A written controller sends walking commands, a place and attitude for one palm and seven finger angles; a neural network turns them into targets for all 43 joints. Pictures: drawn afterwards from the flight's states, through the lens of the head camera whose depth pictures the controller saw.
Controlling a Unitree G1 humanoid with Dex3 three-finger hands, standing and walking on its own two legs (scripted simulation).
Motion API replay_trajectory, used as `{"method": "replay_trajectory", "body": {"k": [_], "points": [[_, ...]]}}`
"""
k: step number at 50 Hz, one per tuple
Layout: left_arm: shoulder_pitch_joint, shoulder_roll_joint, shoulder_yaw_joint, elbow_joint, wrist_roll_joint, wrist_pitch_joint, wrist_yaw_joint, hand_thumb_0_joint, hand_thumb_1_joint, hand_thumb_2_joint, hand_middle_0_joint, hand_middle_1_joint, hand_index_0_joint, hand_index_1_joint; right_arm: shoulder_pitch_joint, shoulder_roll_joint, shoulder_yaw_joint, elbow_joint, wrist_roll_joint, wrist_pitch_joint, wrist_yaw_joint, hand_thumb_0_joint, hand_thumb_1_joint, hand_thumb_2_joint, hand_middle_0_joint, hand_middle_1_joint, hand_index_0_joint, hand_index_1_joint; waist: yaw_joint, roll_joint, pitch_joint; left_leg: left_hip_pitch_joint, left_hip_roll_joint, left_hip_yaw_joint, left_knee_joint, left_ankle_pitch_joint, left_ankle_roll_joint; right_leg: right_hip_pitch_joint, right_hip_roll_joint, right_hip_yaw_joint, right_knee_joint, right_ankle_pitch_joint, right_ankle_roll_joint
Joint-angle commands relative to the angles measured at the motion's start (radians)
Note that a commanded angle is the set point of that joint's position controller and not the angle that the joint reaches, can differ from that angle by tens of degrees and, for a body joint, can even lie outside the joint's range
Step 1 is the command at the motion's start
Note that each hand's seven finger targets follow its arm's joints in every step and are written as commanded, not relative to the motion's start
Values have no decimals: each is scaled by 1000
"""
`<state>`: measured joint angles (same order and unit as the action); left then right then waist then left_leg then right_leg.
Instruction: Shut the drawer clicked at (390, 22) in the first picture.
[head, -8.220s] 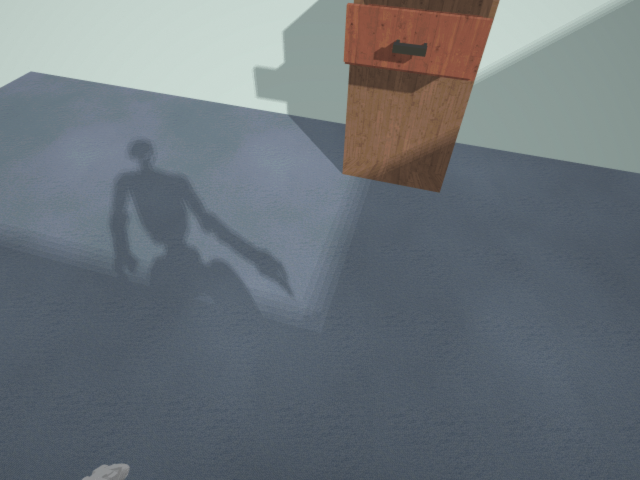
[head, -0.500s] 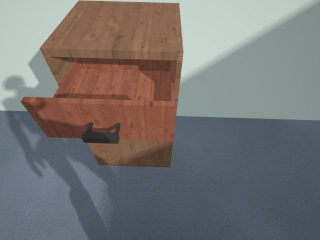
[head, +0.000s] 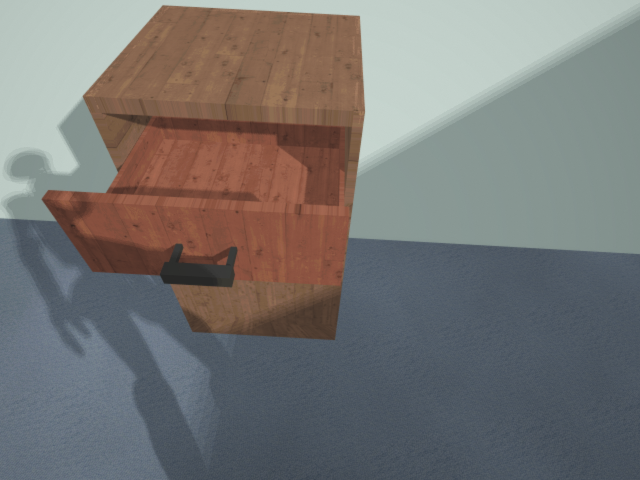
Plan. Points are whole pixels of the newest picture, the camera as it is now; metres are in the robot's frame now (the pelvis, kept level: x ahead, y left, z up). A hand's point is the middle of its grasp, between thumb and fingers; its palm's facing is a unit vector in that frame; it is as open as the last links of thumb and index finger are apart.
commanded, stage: look again from close up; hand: left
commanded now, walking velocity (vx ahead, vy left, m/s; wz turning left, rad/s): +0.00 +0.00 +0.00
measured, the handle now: (201, 263) +0.42 +0.22 -0.02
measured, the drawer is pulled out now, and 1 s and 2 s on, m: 0.22 0.22 0.22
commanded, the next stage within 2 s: shuffle to correct the standing spot in 0.42 s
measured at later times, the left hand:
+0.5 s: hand out of the picture -0.02 +0.16 -0.18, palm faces +0.03 -0.99 -0.16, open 7.4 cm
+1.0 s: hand out of the picture +0.01 +0.17 -0.20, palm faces +0.06 -0.99 -0.14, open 7.4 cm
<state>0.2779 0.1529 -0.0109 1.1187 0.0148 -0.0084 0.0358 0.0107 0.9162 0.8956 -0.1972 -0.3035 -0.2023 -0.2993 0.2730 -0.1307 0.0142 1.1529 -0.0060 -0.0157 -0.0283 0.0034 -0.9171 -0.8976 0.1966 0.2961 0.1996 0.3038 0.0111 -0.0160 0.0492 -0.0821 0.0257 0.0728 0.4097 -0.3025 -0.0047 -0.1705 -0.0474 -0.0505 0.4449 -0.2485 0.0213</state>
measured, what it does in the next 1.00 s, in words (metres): shifts its weight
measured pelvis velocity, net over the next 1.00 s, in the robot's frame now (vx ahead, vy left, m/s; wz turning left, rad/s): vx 0.05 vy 0.02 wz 0.01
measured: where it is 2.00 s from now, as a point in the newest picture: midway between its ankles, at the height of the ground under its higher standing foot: outside the picture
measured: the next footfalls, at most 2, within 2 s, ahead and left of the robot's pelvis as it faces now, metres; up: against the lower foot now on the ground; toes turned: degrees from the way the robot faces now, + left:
none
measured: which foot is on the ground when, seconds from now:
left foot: down 0.00-1.00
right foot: down 0.00-1.00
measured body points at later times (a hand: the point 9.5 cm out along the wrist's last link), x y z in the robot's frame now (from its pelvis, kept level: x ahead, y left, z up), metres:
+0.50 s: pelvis -0.01 +0.00 +0.00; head +0.01 +0.01 +0.45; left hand -0.02 +0.21 -0.17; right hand -0.02 -0.20 -0.16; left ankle -0.05 +0.12 -0.74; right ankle -0.01 -0.13 -0.74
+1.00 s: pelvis +0.05 +0.02 -0.02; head +0.08 +0.03 +0.43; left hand +0.01 +0.22 -0.18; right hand +0.02 -0.19 -0.17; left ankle -0.05 +0.11 -0.74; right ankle +0.01 -0.12 -0.72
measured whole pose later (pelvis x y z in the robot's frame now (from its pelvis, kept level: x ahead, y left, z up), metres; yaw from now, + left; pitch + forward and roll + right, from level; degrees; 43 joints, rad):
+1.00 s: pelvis +0.05 +0.02 -0.02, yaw +0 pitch -1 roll -1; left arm 0.35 0.13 0.03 1.13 0.02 0.01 0.03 0.01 0.91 0.90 -0.20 -0.30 -0.20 -0.30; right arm 0.34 -0.10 0.00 1.13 -0.02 -0.05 -0.05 0.00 -0.91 -0.90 0.20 0.30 0.20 0.30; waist 0.00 -0.03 0.06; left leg -0.08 0.02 0.09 0.55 -0.46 0.02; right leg -0.27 -0.06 -0.07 0.78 -0.49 -0.01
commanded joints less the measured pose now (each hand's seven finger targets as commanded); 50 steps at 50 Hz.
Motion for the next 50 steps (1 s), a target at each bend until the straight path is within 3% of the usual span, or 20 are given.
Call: {"method": "replay_trajectory", "body": {"k": [1, 26, 28, 31, 34, 36, 38, 40, 42, 43, 44, 45, 46, 47, 48, 49, 50], "points": [[67, 83, 20, -26, -5, -12, 4, 0, 900, 900, -200, -300, -200, -300, 74, -84, -17, -17, -3, -11, -7, 0, -900, -900, 200, 300, 200, 300, -5, 13, 38, -79, 75, -63, -80, 204, 23, 14, -67, 67, -62, 226, -46], [96, 56, 21, -16, -3, -14, 5, 0, 900, 900, -200, -300, -200, -300, 108, -60, -20, -10, -3, -17, -11, 0, -900, -900, 200, 300, 200, 300, -4, 13, 30, -83, 75, -69, -84, 217, 28, 11, -63, 62, -57, 213, -45], [105, 56, 25, -13, 0, -11, 2, 0, 900, 900, -200, -300, -200, -300, 122, -67, -21, -2, -7, -12, -8, 0, -900, -900, 200, 300, 200, 300, -4, 18, 26, -85, 68, -61, -73, 94, 32, 7, -55, 55, -47, 81, -53], [98, 55, 33, -27, 9, -1, -5, 0, 900, 900, -200, -300, -200, -300, 129, -72, -28, -8, -11, 1, -1, 0, -900, -900, 200, 300, 200, 300, -4, 39, 114, -154, 70, -81, -99, -142, 50, -70, -38, 47, -32, -157, -61], [114, 52, 42, -39, 13, -2, -14, 0, 900, 900, -200, -300, -200, -300, 135, -74, -34, -23, -13, 2, 2, 0, -900, -900, 200, 300, 200, 300, 0, 41, 157, -195, 73, -104, -100, -221, 68, -100, -25, 49, -13, -213, -71], [133, 51, 47, -39, 11, -9, -15, 0, 900, 900, -200, -300, -200, -300, 135, -71, -34, -34, -13, -5, 2, 0, -900, -900, 200, 300, 200, 300, 8, 15, 153, -204, 63, -91, -49, -153, 71, -87, -38, 65, -7, -178, -82], [168, 66, 55, -28, 8, -18, -14, 0, 900, 900, -200, -300, -200, -300, 133, -54, -32, -44, -13, -14, 0, 0, -900, -900, 200, 300, 200, 300, 14, -33, 112, -203, 28, -35, 56, -32, 60, -36, -74, 105, -17, -88, -104], [198, 90, 67, -19, 7, -21, -12, 0, 900, 900, -200, -300, -200, -300, 129, -38, -29, -53, -13, -20, 0, 0, -900, -900, 200, 300, 200, 300, 18, -108, 87, -250, -9, 15, 156, -18, 44, 28, -124, 151, -25, 22, -134], [225, 111, 78, -10, 5, -26, -7, 0, 900, 900, -200, -300, -200, -300, 124, -27, -28, -61, -11, -27, -1, 0, -900, -900, 200, 300, 200, 300, 17, -165, 39, -255, -17, 47, 210, -54, 35, 70, -181, 196, -27, 164, -171], [211, 109, 80, -15, 6, -25, -6, 0, 900, 900, -200, -300, -200, -300, 133, -24, -28, -57, -9, -30, -2, 0, -900, -900, 200, 300, 200, 300, 5, -135, 38, -211, -13, 47, 169, -46, 35, 39, -178, 178, -5, 185, -174], [170, 91, 78, -29, 7, -19, -6, 0, 900, 900, -200, -300, -200, -300, 173, -27, -27, -39, -8, -33, -2, 0, -900, -900, 200, 300, 200, 300, -25, -55, 44, -115, 3, 26, 81, 73, 39, -25, -124, 103, 68, 217, -148], [123, 53, 68, -44, 6, -15, -7, 0, 900, 900, -200, -300, -200, -300, 240, -59, -32, -5, -12, -41, -9, 0, -900, -900, 200, 300, 200, 300, -50, 93, 42, 9, 76, -52, 45, 416, 56, -114, -42, -6, 216, 275, -97], [72, 19, 58, -71, 6, -19, -4, 0, 900, 900, -200, -300, -200, -300, 321, -108, -40, 27, -15, -41, -24, 0, -900, -900, 200, 300, 200, 300, -79, 257, 17, 109, 181, -147, 46, 873, 101, -207, 15, -82, 349, 159, -56], [19, 22, 53, -87, -1, -16, 3, 0, 900, 900, -200, -300, -200, -300, 332, -107, -33, 42, -17, -32, -33, 0, -900, -900, 200, 300, 200, 300, -80, 315, 47, 176, 260, -215, 32, 1240, 154, -327, 31, -69, 413, -230, -47], [-8, 26, 57, -94, -4, -7, 6, 0, 900, 900, -200, -300, -200, -300, 312, -108, -28, 34, -23, -22, -37, 0, -900, -900, 200, 300, 200, 300, -75, 247, 72, 185, 275, -215, 43, 1312, 176, -357, 13, -43, 423, -343, -54], [-10, 20, 54, -98, -3, -5, 5, 0, 900, 900, -200, -300, -200, -300, 284, -105, -28, 20, -24, -17, -38, 0, -900, -900, 200, 300, 200, 300, -60, 201, 88, 181, 263, -186, 64, 1330, 172, -342, 7, -42, 352, -325, -54], [14, 14, 57, -88, -6, -4, 4, 0, 900, 900, -200, -300, -200, -300, 225, -109, -29, 3, -20, -13, -39, 0, -900, -900, 200, 300, 200, 300, -28, 178, 82, 128, 221, -143, 80, 1268, 142, -248, 1, -50, 229, -224, -54]]}}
